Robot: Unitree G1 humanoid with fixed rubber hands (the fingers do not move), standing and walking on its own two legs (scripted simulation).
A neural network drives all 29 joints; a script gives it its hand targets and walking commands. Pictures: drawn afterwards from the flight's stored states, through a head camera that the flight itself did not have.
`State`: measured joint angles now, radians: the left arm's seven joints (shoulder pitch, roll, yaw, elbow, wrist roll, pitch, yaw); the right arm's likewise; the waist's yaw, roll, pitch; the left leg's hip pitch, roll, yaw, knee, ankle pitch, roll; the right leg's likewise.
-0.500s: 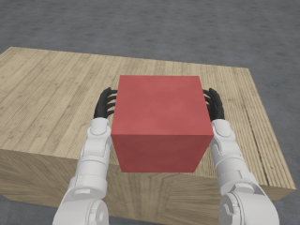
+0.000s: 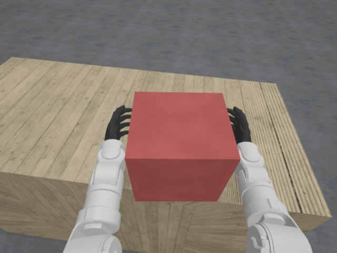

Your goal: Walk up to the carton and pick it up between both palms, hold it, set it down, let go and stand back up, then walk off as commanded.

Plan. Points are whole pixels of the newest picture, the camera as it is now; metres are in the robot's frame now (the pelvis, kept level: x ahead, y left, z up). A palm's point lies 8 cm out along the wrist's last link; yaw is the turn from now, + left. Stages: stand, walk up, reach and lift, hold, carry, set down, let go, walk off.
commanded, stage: reach and lift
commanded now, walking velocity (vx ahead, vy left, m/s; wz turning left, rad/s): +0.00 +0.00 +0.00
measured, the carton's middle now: (177, 148) +0.37 -0.03 +0.05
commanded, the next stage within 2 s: none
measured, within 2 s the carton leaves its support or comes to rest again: leaves its support in 0.08 s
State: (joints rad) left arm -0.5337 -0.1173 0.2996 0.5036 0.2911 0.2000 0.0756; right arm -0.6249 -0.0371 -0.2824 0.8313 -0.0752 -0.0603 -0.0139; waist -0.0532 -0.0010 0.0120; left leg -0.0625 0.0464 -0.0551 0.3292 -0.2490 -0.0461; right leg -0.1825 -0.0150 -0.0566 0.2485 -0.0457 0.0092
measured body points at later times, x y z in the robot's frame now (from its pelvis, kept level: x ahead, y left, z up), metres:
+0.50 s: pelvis -0.02 -0.01 +0.00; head -0.03 +0.01 +0.45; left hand +0.38 +0.13 +0.12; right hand +0.38 -0.18 +0.12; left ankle -0.04 +0.15 -0.75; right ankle +0.06 -0.13 -0.75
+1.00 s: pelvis -0.01 +0.00 +0.00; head -0.03 +0.01 +0.45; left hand +0.39 +0.14 +0.17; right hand +0.39 -0.17 +0.15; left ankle -0.04 +0.15 -0.75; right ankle +0.06 -0.13 -0.75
